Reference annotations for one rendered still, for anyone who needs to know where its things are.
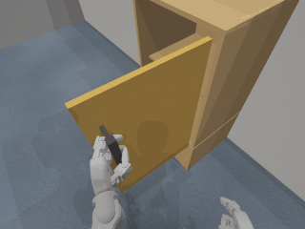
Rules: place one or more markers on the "cupboard door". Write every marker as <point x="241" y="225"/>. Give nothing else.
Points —
<point x="153" y="108"/>

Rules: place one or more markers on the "robot right hand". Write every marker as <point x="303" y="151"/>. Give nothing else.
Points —
<point x="240" y="219"/>

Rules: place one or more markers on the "handle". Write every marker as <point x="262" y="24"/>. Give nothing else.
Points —
<point x="112" y="145"/>

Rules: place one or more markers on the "robot left hand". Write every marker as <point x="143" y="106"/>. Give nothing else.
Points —
<point x="101" y="170"/>

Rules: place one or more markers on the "robot left forearm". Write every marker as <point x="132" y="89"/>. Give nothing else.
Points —
<point x="108" y="213"/>

